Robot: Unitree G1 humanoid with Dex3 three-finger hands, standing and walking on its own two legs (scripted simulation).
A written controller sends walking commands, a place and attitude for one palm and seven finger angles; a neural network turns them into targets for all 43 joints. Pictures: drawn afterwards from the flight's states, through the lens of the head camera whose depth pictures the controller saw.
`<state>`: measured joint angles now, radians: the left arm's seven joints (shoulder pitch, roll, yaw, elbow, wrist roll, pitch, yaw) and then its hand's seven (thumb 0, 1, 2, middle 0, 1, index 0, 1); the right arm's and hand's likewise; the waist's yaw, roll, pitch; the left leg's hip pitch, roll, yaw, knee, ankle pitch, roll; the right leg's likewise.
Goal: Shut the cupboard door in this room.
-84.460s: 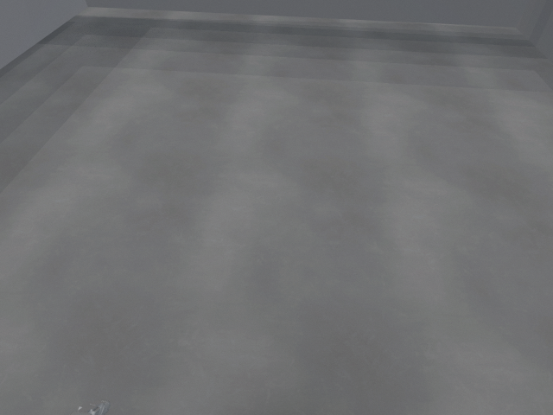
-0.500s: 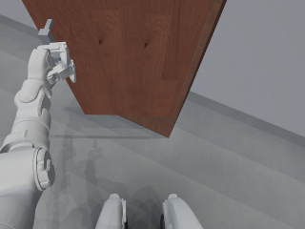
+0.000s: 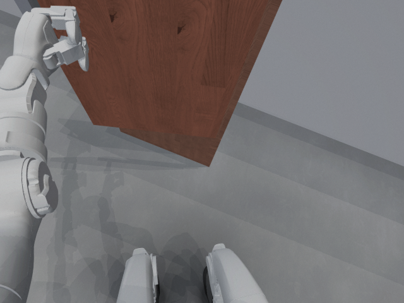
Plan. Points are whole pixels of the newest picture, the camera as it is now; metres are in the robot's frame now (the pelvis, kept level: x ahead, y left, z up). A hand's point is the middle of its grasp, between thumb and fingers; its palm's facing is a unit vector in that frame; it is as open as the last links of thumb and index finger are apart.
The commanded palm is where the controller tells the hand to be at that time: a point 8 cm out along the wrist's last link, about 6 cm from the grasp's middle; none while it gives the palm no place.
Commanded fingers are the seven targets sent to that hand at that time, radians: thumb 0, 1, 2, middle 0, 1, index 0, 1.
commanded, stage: push the door shut along its arc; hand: left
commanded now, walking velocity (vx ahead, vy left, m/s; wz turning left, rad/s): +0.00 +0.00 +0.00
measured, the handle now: (46, 21) +0.62 +0.22 +0.10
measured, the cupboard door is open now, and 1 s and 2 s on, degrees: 17 10 10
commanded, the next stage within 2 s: pull the fist back off the door in 0.54 s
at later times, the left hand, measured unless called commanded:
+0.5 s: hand (98, 27) +0.60 +0.13 +0.11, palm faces -0.31 -0.95 -0.02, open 3.0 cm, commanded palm +0.62 +0.15 +0.10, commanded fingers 0.00 0.90 0.90 -1.30 -1.50 -1.30 -1.50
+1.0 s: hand (117, 25) +0.62 +0.10 +0.10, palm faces +0.10 -0.99 -0.01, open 3.1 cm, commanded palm +0.57 +0.14 +0.10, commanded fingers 0.00 0.90 0.90 -1.30 -1.50 -1.30 -1.50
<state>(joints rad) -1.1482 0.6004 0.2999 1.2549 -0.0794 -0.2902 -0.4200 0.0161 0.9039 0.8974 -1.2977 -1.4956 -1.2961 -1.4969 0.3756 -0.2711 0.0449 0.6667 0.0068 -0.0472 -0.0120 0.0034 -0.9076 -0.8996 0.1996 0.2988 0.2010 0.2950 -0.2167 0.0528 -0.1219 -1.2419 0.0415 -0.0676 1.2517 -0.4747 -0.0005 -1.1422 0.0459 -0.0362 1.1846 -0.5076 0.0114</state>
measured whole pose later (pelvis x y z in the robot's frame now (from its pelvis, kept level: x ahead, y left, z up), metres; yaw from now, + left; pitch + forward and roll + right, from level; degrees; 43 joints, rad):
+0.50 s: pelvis +0.01 +0.00 -0.01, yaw -2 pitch +31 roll -6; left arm -1.36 0.72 0.30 1.34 -0.01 -0.18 -0.48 0.00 0.88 0.92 -1.30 -1.50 -1.30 -1.50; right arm 0.42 -0.26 0.07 0.68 -0.01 -0.05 -0.02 0.00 -0.91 -0.90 0.20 0.30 0.20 0.30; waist -0.29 0.07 -0.10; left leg -1.34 0.06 -0.07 1.31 -0.50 0.00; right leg -1.24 0.06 -0.04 1.23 -0.53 0.01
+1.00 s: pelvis +0.01 -0.01 +0.00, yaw -1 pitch +30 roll -5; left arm -1.24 0.49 0.41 1.25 0.07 -0.25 0.08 0.02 0.89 0.90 -1.30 -1.50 -1.30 -1.50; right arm 0.46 -0.21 0.05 0.65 -0.08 0.00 0.09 0.00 -0.91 -0.90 0.20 0.30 0.20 0.29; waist -0.28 0.08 -0.13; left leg -1.28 0.06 -0.06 1.23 -0.48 -0.01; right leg -1.19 0.06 -0.03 1.16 -0.51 0.00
